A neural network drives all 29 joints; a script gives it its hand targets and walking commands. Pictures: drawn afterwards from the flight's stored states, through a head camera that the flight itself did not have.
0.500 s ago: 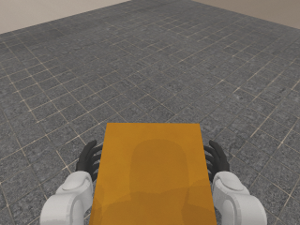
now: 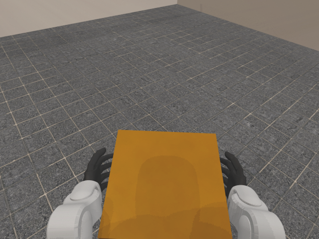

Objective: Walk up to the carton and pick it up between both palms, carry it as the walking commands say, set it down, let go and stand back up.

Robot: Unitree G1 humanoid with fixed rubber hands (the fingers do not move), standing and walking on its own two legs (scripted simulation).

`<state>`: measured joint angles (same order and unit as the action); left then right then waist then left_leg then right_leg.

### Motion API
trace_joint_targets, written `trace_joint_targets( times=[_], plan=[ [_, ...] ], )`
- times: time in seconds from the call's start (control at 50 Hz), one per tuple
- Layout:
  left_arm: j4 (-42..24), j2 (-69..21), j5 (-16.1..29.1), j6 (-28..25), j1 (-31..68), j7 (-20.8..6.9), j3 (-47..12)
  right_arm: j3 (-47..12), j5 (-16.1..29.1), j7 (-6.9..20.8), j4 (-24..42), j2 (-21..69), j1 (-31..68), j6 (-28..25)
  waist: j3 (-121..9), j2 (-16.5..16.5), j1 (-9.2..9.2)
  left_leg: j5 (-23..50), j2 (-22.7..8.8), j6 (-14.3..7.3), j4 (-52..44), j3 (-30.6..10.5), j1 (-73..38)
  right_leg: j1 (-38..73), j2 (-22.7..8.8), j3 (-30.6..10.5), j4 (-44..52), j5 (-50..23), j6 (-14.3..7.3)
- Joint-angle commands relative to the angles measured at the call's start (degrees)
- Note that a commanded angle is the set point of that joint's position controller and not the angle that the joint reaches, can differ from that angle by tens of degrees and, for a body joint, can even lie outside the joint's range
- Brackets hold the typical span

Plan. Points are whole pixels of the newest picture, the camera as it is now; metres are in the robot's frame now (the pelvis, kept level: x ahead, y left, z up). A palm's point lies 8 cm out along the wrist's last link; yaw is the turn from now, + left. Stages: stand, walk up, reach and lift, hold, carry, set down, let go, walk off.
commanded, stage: carry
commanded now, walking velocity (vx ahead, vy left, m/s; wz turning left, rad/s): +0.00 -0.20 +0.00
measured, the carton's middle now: (163, 195) +0.24 +0.00 +0.03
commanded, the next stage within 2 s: none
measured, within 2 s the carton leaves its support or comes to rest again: neither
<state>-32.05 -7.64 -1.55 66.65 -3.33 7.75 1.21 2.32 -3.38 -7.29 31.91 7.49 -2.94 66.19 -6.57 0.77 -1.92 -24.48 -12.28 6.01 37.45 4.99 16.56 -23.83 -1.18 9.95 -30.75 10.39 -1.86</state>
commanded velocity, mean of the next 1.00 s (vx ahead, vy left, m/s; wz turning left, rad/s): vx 0.00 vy -0.20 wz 0.00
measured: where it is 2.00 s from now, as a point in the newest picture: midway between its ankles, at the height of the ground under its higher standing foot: outside the picture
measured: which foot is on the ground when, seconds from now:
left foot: up 0.00-0.30, down 0.32-0.66, up 0.68-1.00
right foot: down 0.00-0.34, up 0.36-0.64, down 0.66-1.00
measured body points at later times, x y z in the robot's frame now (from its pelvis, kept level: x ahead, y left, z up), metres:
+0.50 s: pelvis +0.01 -0.13 +0.01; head +0.02 -0.11 +0.46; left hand +0.23 +0.04 +0.07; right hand +0.25 -0.26 +0.08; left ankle -0.08 +0.00 -0.73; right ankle +0.01 -0.26 -0.67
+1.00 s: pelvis +0.00 -0.33 +0.01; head +0.00 -0.33 +0.46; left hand +0.23 -0.17 +0.08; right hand +0.25 -0.47 +0.09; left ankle -0.02 -0.22 -0.68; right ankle +0.04 -0.33 -0.73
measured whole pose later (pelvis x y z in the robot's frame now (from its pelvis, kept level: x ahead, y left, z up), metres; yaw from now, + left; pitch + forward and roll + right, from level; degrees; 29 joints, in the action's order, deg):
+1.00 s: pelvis +0.00 -0.33 +0.01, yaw +4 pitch +4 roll +2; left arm -32.7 -7.8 -1.1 65.5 -5.7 7.1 1.8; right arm 1.2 -3.1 -8.3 32.8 7.6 -3.4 67.2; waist -4.8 -2.4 -0.2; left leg -27.3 -2.9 1.3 54.0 8.0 27.1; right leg -20.3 3.2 12.6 -27.4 12.1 -10.5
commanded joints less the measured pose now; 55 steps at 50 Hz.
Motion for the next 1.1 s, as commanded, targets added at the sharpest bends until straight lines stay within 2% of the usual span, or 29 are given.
trace_joint_targets(
  times=[0.0,0.02,0.04,0.12,0.2,0.26,0.28,0.32,0.34,0.36,0.38,0.42,0.46,0.5,0.54,0.58,0.6,0.62,0.64,0.66,0.68,0.7,0.76,0.8,0.86,0.9,1.0,1.06,1.08],
  plan=[
    [-4.12,-39.90,14.26,0.45,21.21,-7.18,-35.44,-36.64,15.08,6.51,5.38,39.03,19.56,1.03,-8.64,-16.20,1.42,-12.00,6.29,-1.70,25.17,0.86,12.52,15.49,-17.02,-11.75,7.62,-42.83,-8.52],
    [-5.20,-43.75,14.92,0.43,24.29,-7.30,-36.72,-37.28,16.11,6.95,6.76,41.99,22.92,0.93,-7.69,-7.69,1.32,-10.94,6.36,-2.18,25.01,1.43,13.09,16.38,-15.39,-10.33,7.51,-36.34,-9.38],
    [-5.67,-44.23,14.75,-0.55,21.78,-7.33,-35.38,-39.84,18.21,7.21,8.54,44.23,25.27,0.34,-9.45,-13.90,1.11,-8.30,6.25,-2.20,29.71,0.55,14.95,15.87,-14.90,-10.69,9.35,-28.06,-8.51],
    [-4.72,-49.05,14.40,-1.98,21.32,-7.41,-35.18,-40.24,19.88,7.85,11.37,46.74,29.15,-1.32,-15.94,-7.52,1.09,-3.02,6.90,-5.10,24.18,1.01,7.54,10.77,-12.55,-7.48,12.52,-3.17,-7.12],
    [-10.01,-49.17,15.94,-4.09,23.58,-7.18,-37.75,-40.67,20.68,8.03,12.74,47.53,27.30,-2.72,-17.06,-10.48,0.66,-6.34,8.67,-5.31,11.65,1.43,7.06,16.19,-14.40,-14.20,12.94,-8.10,-10.33],
    [-13.12,-47.92,16.30,-3.95,23.36,-6.05,-40.78,-37.54,19.64,8.69,10.75,44.88,20.51,-2.85,-19.16,0.12,1.79,2.50,8.36,-6.02,-5.40,3.41,-2.08,16.44,-13.46,-12.94,8.47,-23.74,-9.19],
    [-11.51,-46.24,16.25,-3.15,22.65,-6.01,-41.18,-36.87,19.08,8.77,8.12,44.40,18.75,-2.11,-20.25,0.59,2.56,10.27,4.30,-6.49,-11.86,1.49,-7.79,14.50,-12.39,-9.76,6.35,-22.90,-6.82],
    [-8.15,-42.43,14.42,-1.39,21.43,-5.77,-40.04,-34.00,16.96,8.57,3.53,40.54,16.25,-1.29,-14.92,20.08,2.43,38.25,-18.05,-13.46,-17.58,-21.19,-21.66,-8.09,-3.11,-4.26,-6.31,3.02,2.43],
    [-4.10,-43.30,14.16,-0.98,22.52,-5.61,-39.30,-33.29,16.26,8.10,1.71,40.21,15.20,-0.97,-9.99,14.61,3.00,49.83,-22.15,-18.95,-16.52,-22.69,-21.40,-14.98,0.50,-5.54,-19.01,18.43,3.93],
    [-8.64,-43.65,15.85,-1.92,26.12,-5.99,-41.04,-33.65,17.47,8.46,1.88,41.51,14.59,-1.48,-9.12,13.93,3.95,55.22,-20.77,-21.25,-13.21,-17.92,-20.78,-16.32,-1.93,-10.83,-27.34,18.98,3.50],
    [-3.22,-45.33,14.56,-1.23,21.59,-6.27,-39.40,-34.56,17.50,8.56,3.39,41.34,17.56,-1.22,-8.43,7.95,3.68,51.97,-17.47,-19.48,-14.06,-13.34,-18.51,-16.46,-2.13,-11.31,-29.59,15.55,3.09],
    [-6.11,-46.58,15.20,-1.77,25.25,-6.39,-40.23,-35.05,17.22,8.59,6.75,42.94,21.93,-1.73,-4.18,7.36,2.53,41.19,-9.94,-11.08,-15.13,-4.76,-14.54,-15.36,-1.49,-10.51,-26.08,11.41,2.50],
    [-5.14,-47.07,15.32,-1.41,21.69,-6.33,-39.00,-36.21,18.09,8.01,9.89,43.64,23.21,-1.77,-2.62,4.93,2.60,54.28,-7.84,-8.21,-13.16,-2.39,-15.64,-13.93,0.98,-5.74,-21.18,9.30,2.98],
    [-7.17,-47.37,16.39,-1.34,24.97,-5.77,-39.57,-35.88,18.23,7.40,12.12,44.10,24.18,-1.52,-4.54,9.72,2.77,58.32,-6.65,-7.14,-11.06,0.01,-16.32,-8.01,3.05,0.51,-12.90,9.77,3.82],
    [-7.84,-45.39,16.80,-1.43,21.72,-5.75,-38.59,-36.48,18.34,6.77,12.06,43.26,20.26,-1.36,-10.46,9.97,3.04,56.13,-8.46,-7.38,-9.19,0.16,-16.01,-0.68,2.35,1.32,-7.38,6.12,4.56],
    [-5.07,-45.26,16.02,0.07,19.55,-5.42,-39.09,-33.35,15.85,6.03,8.46,40.65,16.03,-0.32,-11.53,19.54,2.34,52.42,-7.28,-5.26,-5.35,2.83,-14.44,3.99,2.46,2.49,1.54,1.72,3.85],
    [-8.50,-44.77,16.49,-0.35,20.76,-5.77,-39.81,-34.25,16.26,6.36,10.09,41.03,16.30,-0.78,-14.54,18.95,1.84,47.47,-5.04,-3.44,-0.90,3.82,-11.84,10.90,0.34,-0.44,6.17,-1.21,2.98],
    [-9.42,-44.91,17.07,-0.57,23.21,-6.03,-40.01,-34.52,15.67,6.24,7.91,41.87,14.91,-0.62,-17.57,6.38,1.71,35.41,-2.97,-2.14,5.49,3.97,-6.98,19.17,-4.36,-4.34,9.50,-17.05,1.72],
    [-8.25,-43.73,16.04,-0.70,18.94,-6.13,-38.00,-35.57,15.78,5.84,10.12,41.20,16.58,-0.89,-18.15,-8.90,0.98,-2.27,2.71,-0.49,17.94,4.44,7.81,30.04,-14.69,-15.68,5.43,-53.05,-2.42],
    [-10.71,-44.98,16.38,-1.15,22.34,-6.08,-38.79,-36.57,16.57,6.26,11.63,42.83,18.85,-1.19,-16.46,-14.39,0.92,-17.85,5.82,-0.62,25.43,2.91,16.26,31.73,-19.61,-19.08,1.67,-71.84,-8.01],
    [-8.86,-45.02,15.74,-1.14,18.47,-6.44,-37.11,-38.78,18.53,6.54,13.31,43.43,20.70,-0.91,-15.35,-15.99,0.79,-18.63,6.56,-1.59,27.40,1.12,20.00,31.94,-19.74,-17.63,1.11,-72.85,-10.00],
    [-12.61,-47.34,16.77,-2.08,21.92,-6.79,-39.63,-39.71,19.02,7.44,13.35,46.30,21.19,-1.52,-13.49,-9.26,0.81,-12.93,6.07,-1.72,29.93,-0.18,17.95,26.50,-17.33,-13.88,2.96,-58.24,-9.76],
    [-11.14,-47.85,14.84,-2.99,19.21,-6.71,-36.06,-42.51,20.96,7.88,15.45,47.82,26.97,-1.55,-15.04,-14.11,0.52,-7.84,5.74,-3.46,26.75,0.18,16.55,24.71,-13.39,-11.88,4.55,-36.70,-7.86],
    [-10.89,-50.11,15.83,-3.75,18.74,-6.98,-37.03,-42.26,20.83,7.66,15.20,48.87,23.92,-2.73,-19.28,-7.79,0.41,-5.40,6.45,-4.42,27.08,-0.53,15.56,26.95,-13.96,-11.96,6.22,-29.91,-7.68],
    [-7.08,-45.56,14.22,-2.87,16.14,-7.29,-35.56,-41.75,19.73,7.33,13.63,44.07,24.34,-1.37,-12.09,-10.52,0.32,-3.11,7.05,-4.16,23.51,0.74,12.96,15.96,-13.65,-13.21,12.90,-6.60,-10.01],
    [-6.60,-44.93,13.82,-1.99,18.43,-7.15,-37.17,-39.45,18.42,7.44,9.88,43.25,21.81,-0.95,-11.70,-4.15,0.53,-1.94,7.79,-4.62,18.50,1.09,10.53,13.86,-14.88,-14.55,14.43,-1.88,-11.42],
    [-7.40,-42.03,14.56,0.05,22.04,-6.48,-37.95,-35.50,16.59,7.53,4.13,40.72,17.53,1.06,-7.82,-3.38,0.55,-2.87,9.69,-5.10,6.44,4.11,3.54,6.58,-14.03,-15.76,13.90,-7.34,-11.59],
    [-6.97,-39.87,14.85,1.48,22.48,-6.61,-37.95,-35.01,15.89,6.79,3.76,40.62,20.06,1.64,-6.20,-5.84,1.08,0.31,10.87,-5.34,-0.69,5.83,-0.30,6.75,-11.40,-15.41,18.14,-2.84,-4.07],
    [-6.19,-41.03,14.59,1.84,20.74,-6.62,-38.12,-35.49,15.86,6.83,2.32,41.29,17.92,1.78,-5.64,-9.68,1.62,-3.21,9.73,-5.90,-8.85,9.14,-8.36,1.06,-9.66,-12.70,21.89,-8.25,6.84]
  ],
)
